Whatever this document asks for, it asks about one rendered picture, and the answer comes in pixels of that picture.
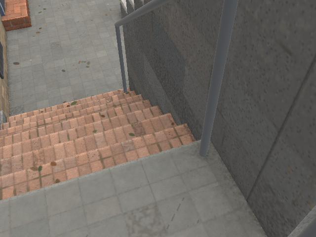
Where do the stairs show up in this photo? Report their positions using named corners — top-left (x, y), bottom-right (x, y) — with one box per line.
top-left (0, 87), bottom-right (196, 200)

